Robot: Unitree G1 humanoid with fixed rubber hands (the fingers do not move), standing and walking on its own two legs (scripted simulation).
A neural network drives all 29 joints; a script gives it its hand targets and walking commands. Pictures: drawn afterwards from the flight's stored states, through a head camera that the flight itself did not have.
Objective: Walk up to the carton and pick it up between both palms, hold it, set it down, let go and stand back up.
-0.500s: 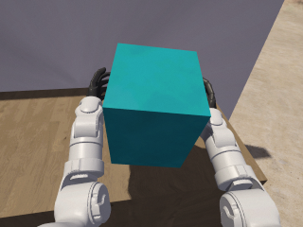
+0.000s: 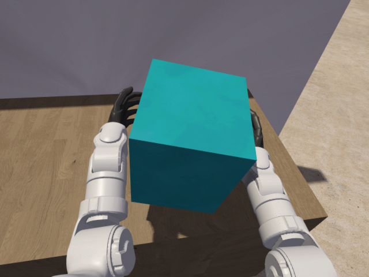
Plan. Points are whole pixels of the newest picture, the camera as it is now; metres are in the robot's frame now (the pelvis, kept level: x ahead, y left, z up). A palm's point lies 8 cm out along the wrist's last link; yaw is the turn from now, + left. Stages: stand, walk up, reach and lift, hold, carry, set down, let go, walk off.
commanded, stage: set down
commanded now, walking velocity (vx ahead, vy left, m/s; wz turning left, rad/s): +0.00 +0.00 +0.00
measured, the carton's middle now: (185, 142) +0.39 -0.02 +0.11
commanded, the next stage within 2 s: none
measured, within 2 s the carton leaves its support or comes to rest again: neither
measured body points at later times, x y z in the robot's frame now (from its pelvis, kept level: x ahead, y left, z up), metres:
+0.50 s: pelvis +0.01 +0.00 +0.00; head +0.02 +0.04 +0.45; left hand +0.44 +0.11 +0.12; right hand +0.37 -0.18 +0.09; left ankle -0.01 +0.10 -0.75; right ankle -0.01 -0.15 -0.75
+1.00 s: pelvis +0.01 +0.00 +0.00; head +0.04 +0.04 +0.45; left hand +0.45 +0.10 +0.10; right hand +0.36 -0.18 +0.07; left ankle -0.01 +0.10 -0.75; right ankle -0.01 -0.15 -0.75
